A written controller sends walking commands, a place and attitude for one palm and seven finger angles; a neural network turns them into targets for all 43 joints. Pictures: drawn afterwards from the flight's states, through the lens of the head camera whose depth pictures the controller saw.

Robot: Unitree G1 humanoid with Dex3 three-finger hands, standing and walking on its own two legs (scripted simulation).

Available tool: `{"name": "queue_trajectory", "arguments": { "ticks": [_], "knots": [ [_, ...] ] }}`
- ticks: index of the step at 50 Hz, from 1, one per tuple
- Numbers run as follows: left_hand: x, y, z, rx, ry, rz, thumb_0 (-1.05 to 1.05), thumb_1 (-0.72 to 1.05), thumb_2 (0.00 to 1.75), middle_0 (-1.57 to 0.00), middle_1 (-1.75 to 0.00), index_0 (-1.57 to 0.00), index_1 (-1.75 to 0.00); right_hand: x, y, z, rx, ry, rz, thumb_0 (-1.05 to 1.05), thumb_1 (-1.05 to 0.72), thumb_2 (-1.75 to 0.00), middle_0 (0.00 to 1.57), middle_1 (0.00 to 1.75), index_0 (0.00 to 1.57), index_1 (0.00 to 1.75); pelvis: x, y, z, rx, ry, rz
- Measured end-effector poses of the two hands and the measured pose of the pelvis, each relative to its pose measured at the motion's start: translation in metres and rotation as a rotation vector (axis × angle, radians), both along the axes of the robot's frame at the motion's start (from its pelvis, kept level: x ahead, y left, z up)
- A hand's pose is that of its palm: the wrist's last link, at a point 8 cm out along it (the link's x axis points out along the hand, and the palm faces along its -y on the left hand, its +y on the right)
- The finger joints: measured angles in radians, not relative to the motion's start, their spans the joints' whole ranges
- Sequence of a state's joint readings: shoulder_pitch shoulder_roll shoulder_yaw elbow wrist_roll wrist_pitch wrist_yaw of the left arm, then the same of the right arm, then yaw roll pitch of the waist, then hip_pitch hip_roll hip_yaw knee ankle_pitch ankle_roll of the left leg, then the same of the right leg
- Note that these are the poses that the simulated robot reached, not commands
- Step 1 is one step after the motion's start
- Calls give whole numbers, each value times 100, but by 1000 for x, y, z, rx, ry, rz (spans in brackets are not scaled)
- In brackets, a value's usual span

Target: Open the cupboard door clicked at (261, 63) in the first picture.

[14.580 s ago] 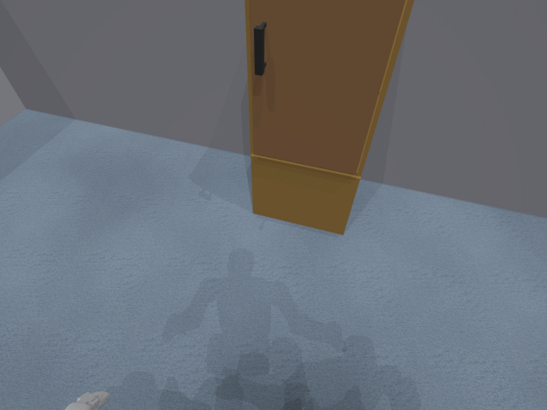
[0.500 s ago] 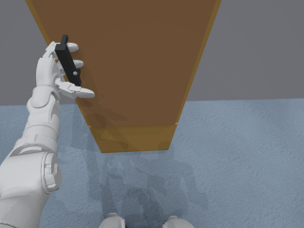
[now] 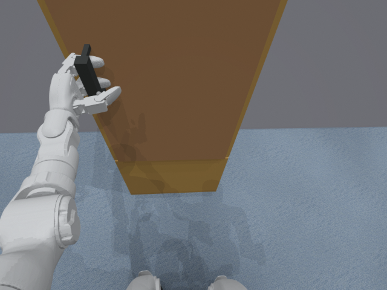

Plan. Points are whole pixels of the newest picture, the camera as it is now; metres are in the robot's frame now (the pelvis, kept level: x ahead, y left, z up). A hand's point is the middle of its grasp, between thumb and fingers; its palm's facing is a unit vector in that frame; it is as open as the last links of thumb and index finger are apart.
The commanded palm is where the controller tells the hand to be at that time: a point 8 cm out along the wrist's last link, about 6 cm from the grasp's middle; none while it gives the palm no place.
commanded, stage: close the thumb around the handle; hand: left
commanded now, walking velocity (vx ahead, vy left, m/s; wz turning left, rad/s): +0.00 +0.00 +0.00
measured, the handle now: (94, 79) +0.54 +0.18 +0.10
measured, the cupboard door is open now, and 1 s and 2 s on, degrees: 0 22 40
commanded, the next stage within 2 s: pull the door open along its arc in 0.26 s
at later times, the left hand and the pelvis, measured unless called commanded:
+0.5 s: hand (103, 94) +0.49 +0.16 +0.10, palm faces +0.01 -1.00 +0.00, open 5.5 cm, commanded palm +0.45 +0.21 +0.10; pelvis +0.00 +0.00 +0.00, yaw -1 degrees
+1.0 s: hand (123, 145) +0.36 +0.11 +0.11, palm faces +0.38 -0.92 +0.07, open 5.7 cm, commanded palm +0.31 +0.14 +0.10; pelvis +0.01 -0.01 +0.01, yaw +1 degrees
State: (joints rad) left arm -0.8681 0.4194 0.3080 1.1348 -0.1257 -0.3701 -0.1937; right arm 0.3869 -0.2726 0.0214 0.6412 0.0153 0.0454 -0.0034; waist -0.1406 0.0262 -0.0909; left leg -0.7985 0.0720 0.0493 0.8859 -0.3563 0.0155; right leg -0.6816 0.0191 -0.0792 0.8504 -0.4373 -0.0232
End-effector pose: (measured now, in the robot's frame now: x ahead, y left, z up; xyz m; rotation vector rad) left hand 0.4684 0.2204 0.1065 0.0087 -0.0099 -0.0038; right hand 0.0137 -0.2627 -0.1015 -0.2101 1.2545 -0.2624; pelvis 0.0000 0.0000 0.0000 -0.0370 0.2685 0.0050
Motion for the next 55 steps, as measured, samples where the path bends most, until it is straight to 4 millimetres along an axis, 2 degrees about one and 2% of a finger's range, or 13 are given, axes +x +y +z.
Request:
{"name": "queue_trajectory", "arguments": {
  "ticks": [6,10,22,29,34,40,45,49,55],
  "knots": [
    [3,-4,-4,0,20,-2,0,59,76,-38,-132,-38,-132,-4,3,-1,6,13,-4,0,-90,-90,20,30,20,30,0,1,-1,0,3,-1],
    [5,-7,-4,3,14,-3,0,74,83,-39,-134,-39,-134,-7,4,-2,7,20,-10,0,-90,-90,21,30,20,30,0,2,-1,0,6,-3],
    [5,-7,-4,2,11,13,0,74,83,-40,-135,-40,-135,-14,4,-3,14,37,-18,0,-90,-90,21,30,20,30,0,1,-1,1,7,-5],
    [-7,-9,-5,-7,-2,5,1,75,82,-40,-135,-40,-135,-4,3,0,25,7,-23,0,-90,-90,20,30,20,30,5,0,2,7,-5,-17],
    [-30,-13,-5,-17,-18,3,1,74,78,-39,-135,-39,-135,18,4,4,45,-62,-17,0,-90,-90,20,30,20,30,11,0,7,13,-32,-25],
    [-74,-24,-6,-38,-36,11,1,72,74,-34,-135,-35,-135,64,8,11,72,-199,33,1,-90,-90,20,30,20,30,16,-1,12,19,-75,-24],
    [-113,-45,-8,-127,-47,221,2,70,75,-34,-135,-36,-135,111,18,18,96,-313,143,1,-90,-90,20,30,20,30,15,-3,13,24,-105,-8],
    [-139,-65,-6,-92,-41,365,0,71,79,-34,-135,-38,-135,145,29,24,121,-386,235,1,-90,-90,20,30,20,30,11,-7,12,30,-123,11],
    [-168,-89,-3,-42,-4,458,-1,73,81,-33,-135,-38,-135,174,42,34,144,-449,294,1,-90,-90,20,30,20,30,7,-16,14,37,-159,37]
  ]
}}
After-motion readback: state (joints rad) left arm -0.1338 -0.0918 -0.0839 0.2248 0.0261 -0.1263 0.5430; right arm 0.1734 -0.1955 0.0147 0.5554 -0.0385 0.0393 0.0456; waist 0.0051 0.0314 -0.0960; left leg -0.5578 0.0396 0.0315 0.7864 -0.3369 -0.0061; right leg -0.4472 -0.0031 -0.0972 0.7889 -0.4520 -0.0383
